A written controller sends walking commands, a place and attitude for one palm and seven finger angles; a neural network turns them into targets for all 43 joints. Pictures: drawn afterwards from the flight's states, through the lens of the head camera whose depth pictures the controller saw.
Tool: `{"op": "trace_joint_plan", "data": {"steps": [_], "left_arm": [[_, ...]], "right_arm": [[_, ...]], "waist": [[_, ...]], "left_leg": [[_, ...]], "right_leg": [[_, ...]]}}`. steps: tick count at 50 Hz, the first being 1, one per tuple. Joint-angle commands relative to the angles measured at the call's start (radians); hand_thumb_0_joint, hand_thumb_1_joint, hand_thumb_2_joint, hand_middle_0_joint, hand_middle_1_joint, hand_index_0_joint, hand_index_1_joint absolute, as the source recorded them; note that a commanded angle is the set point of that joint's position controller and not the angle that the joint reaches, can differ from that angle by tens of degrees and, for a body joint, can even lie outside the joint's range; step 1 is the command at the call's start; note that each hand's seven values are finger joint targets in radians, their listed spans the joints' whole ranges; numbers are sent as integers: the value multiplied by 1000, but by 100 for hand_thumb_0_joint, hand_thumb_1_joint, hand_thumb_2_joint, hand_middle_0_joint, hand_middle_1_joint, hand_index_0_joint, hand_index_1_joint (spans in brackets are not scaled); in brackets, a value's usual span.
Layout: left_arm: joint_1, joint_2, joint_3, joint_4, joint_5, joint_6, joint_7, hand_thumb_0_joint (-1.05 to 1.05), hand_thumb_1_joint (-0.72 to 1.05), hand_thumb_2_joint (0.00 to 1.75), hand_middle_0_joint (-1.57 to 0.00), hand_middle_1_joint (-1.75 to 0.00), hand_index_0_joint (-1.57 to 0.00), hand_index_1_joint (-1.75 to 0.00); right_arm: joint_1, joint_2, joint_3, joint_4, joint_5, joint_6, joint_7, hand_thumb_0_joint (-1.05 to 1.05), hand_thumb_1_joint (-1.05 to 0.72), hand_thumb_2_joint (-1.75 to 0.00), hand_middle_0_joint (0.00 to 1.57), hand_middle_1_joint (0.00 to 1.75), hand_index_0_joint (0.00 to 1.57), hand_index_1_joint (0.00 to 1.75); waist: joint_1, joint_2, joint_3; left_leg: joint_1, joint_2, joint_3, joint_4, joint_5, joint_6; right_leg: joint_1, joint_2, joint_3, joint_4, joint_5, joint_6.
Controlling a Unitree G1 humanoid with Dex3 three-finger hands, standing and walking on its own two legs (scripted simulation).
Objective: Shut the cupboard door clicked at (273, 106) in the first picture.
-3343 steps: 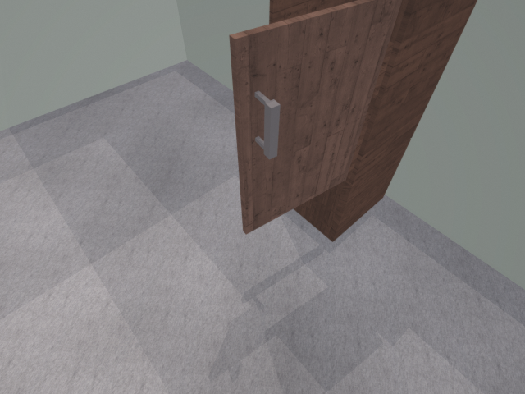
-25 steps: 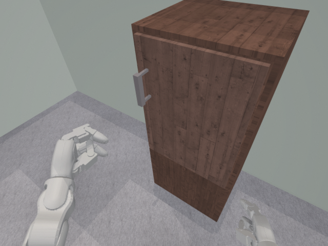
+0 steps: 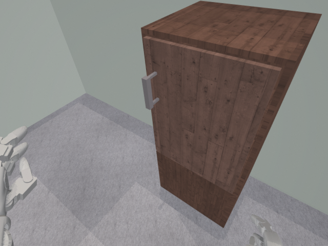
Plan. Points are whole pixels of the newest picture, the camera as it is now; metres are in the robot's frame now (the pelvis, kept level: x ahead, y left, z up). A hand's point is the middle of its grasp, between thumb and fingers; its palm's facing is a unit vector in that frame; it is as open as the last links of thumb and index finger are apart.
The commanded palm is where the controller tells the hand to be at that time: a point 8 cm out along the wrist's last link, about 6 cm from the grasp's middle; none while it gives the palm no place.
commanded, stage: draw the hand back to the body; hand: left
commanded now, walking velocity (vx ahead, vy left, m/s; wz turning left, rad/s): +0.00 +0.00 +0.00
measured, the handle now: (151, 90) +0.61 +0.13 +0.07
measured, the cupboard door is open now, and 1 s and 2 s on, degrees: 0 0 0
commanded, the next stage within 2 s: step back with the hand held close in 0.26 s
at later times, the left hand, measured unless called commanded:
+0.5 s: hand (38, 179) +0.18 +0.27 +0.16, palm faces +0.46 -0.78 -0.43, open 7.4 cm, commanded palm +0.13 +0.30 +0.17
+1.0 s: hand (8, 215) +0.12 +0.28 +0.15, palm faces +0.46 -0.76 -0.46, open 7.4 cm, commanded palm +0.06 +0.31 +0.17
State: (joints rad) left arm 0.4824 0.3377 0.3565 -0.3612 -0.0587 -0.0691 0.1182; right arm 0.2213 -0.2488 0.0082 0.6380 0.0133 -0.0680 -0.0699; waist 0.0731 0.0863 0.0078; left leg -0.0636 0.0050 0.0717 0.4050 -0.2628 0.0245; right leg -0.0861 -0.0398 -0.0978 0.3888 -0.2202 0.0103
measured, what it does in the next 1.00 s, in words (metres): shifts its weight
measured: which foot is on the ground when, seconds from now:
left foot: down 0.00-1.00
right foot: down 0.00-1.00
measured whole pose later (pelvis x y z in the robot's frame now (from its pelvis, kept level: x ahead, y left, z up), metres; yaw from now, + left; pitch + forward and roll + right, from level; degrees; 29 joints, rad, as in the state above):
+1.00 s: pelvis -0.08 +0.01 -0.02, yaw +0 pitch -1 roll -1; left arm 0.52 0.39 0.43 -0.46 -0.02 -0.19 0.16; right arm 0.25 -0.23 0.01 0.55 0.02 -0.03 -0.09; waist 0.00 0.02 -0.01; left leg -0.39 0.01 0.08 0.66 -0.27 0.06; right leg -0.39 -0.05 -0.08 0.60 -0.19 0.02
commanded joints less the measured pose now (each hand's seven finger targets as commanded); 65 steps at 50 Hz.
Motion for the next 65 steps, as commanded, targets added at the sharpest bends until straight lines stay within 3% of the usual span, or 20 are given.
{"op": "trace_joint_plan", "data": {"steps": [1, 8, 11, 16, 19, 20, 21, 23, 25, 29, 32, 34, 37, 44, 46, 51, 52, 56, 61, 65], "left_arm": [[-169, 166, 68, -191, 6, -63, 23, 0, 90, 90, -20, -30, -20, -30], [-138, 186, 97, -225, 5, -73, 25, 0, 90, 90, -20, -30, -20, -30], [-133, 181, 99, -218, 3, -74, 23, 0, 90, 90, -20, -30, -20, -30], [-120, 176, 102, -191, -2, -69, 18, 0, 90, 90, -20, -30, -20, -30], [-125, 176, 98, -207, -1, -72, 16, 0, 90, 90, -20, -30, -20, -30], [-217, 292, 203, -260, 2, -104, 23, 0, 90, 90, -20, -30, -20, -30], [-128, 223, 145, -195, 1, -106, 17, 0, 90, 90, -20, -30, -20, -30], [-72, 204, 127, -197, 2, -115, 15, 0, 90, 90, -20, -30, -20, -30], [-42, 213, 131, -222, 2, -118, 24, 0, 90, 90, -20, -30, -20, -30], [9, 247, 167, -276, -3, -118, 38, 0, 90, 90, -20, -30, -20, -30], [28, 284, 208, -313, -3, -118, 45, 0, 90, 90, -20, -30, -20, -30], [44, 268, 202, -293, -5, -118, 48, 0, 90, 90, -20, -30, -20, -30], [46, 275, 212, -298, 1, -127, 52, 0, 90, 90, -20, -30, -20, -30], [3, 245, 196, -279, 25, -158, 60, 0, 90, 90, -20, -30, -20, -30], [-27, 246, 198, -294, 36, -172, 64, 0, 90, 90, -20, -30, -20, -30], [-74, 252, 202, -333, 53, -204, 74, 0, 90, 90, -20, -30, -20, -30], [-75, 281, 231, -343, 56, -212, 75, 0, 90, 90, -20, -30, -20, -30], [-31, 264, 235, -333, 52, -231, 76, 0, 90, 90, -20, -30, -20, -30], [-43, 253, 231, -315, 45, -241, 75, 0, 90, 90, -20, -30, -20, -30], [-62, 254, 226, -334, 43, -246, 76, 0, 90, 90, -20, -30, -20, -30]], "right_arm": [[-146, -92, -35, -163, -4, -69, -15, 0, -90, -90, 20, 30, 20, 30], [-160, -76, -27, -163, -8, -78, -14, 0, -90, -90, 20, 30, 20, 30], [-160, -72, -26, -163, -6, -78, -12, 0, -90, -90, 20, 30, 20, 30], [-157, -74, -28, -166, -7, -72, -12, 0, -90, -90, 20, 30, 20, 30], [-157, -76, -31, -165, -8, -74, -12, 0, -90, -90, 20, 30, 20, 30], [-143, -109, -41, -203, 0, -53, -10, 0, -90, -90, 20, 30, 20, 30], [-131, -94, -40, -187, -3, -41, -12, 0, -90, -90, 20, 30, 20, 30], [-131, -88, -42, -192, -5, -29, -13, 0, -90, -90, 20, 30, 20, 30], [-121, -97, -51, -197, -2, -14, -15, 0, -90, -90, 20, 30, 20, 30], [-121, -107, -58, -223, 2, 10, -26, 0, -90, -90, 20, 30, 20, 30], [-126, -115, -62, -242, 1, 24, -33, 0, -90, -90, 20, 30, 20, 30], [-114, -107, -62, -249, 4, 30, -35, 0, -90, -90, 20, 30, 20, 30], [-111, -119, -67, -251, 3, 26, -38, 0, -90, -90, 20, 30, 20, 30], [-83, -120, -61, -251, 8, 0, -36, 0, -90, -90, 20, 30, 20, 30], [-75, -124, -62, -250, 6, -11, -34, 0, -90, -90, 20, 30, 20, 30], [-67, -122, -59, -241, -3, -41, -34, 0, -90, -90, 20, 30, 20, 30], [-73, -127, -64, -238, -6, -47, -35, 0, -90, -90, 20, 30, 20, 30], [-59, -116, -63, -231, -6, -61, -28, 0, -90, -90, 20, 30, 20, 30], [-48, -111, -66, -212, -9, -70, -20, 0, -90, -90, 20, 30, 20, 30], [-55, -112, -67, -204, -5, -73, -15, 0, -90, -90, 20, 30, 20, 30]], "waist": [[-24, -52, -27], [-8, 14, -45], [-12, 8, -9], [-13, -22, -3], [-13, -5, -25], [-48, -13, -4], [-54, -75, -18], [-58, -108, -74], [-65, -77, -122], [-65, -38, -185], [-57, 9, -199], [-61, -33, -173], [-60, -7, -154], [-73, -32, -62], [-77, -25, -43], [-80, 3, -29], [-76, 13, -41], [-79, 9, -57], [-83, -69, -54], [-86, -54, -71]], "left_leg": [[-54, 12, -51, -79, 181, -6], [-66, 9, -51, -81, 179, -14], [-76, 13, -52, -87, 162, -18], [-76, 14, -45, -87, 153, -14], [-63, 15, -43, -84, 165, -13], [-162, 46, -54, -34, 84, 10], [-158, 41, -62, -1, 75, 9], [-145, 41, -59, 46, 126, 3], [-143, 49, -61, 68, 180, -2], [-165, 82, -87, 52, 358, -10], [-217, 104, -111, 28, 412, -7], [-267, 116, -111, 17, 342, -1], [-364, 124, -126, -12, 183, 16], [-644, 138, -154, -66, -314, 58], [-688, 130, -158, -48, -394, 64], [-706, 125, -178, -25, -465, 65], [-704, 128, -186, -29, -467, 68], [-710, 113, -177, 11, -467, 64], [-677, 94, -163, 72, -436, 48], [-664, 109, -179, 55, -452, 54]], "right_leg": [[-2, 29, 37, -53, 101, -15], [39, 26, 44, -52, 105, -22], [20, 32, 40, -57, 87, -22], [15, 32, 44, -67, 82, -19], [23, 29, 47, -65, 95, -19], [-44, -24, 130, -89, 133, -24], [-71, -59, 142, -96, 127, -32], [-79, -92, 155, -70, 198, -45], [-79, -106, 152, -27, 259, -52], [-41, -74, 109, 89, 376, -33], [-12, -43, 93, 153, 383, -18], [-18, -38, 98, 163, 343, -12], [5, -29, 111, 176, 284, -7], [43, -24, 147, 212, 61, 0], [27, -27, 164, 195, -26, -4], [-29, -19, 185, 180, -165, -13], [-22, -11, 191, 187, -149, -12], [-33, -10, 232, 202, -119, -23], [-120, -34, 285, 165, -142, -38], [-153, -24, 277, 197, -169, -33]]}}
